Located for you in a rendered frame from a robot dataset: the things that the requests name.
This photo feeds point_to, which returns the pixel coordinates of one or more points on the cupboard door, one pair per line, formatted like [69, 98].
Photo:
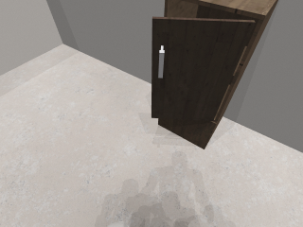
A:
[200, 58]

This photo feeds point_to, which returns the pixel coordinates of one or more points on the handle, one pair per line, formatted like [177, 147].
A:
[161, 62]

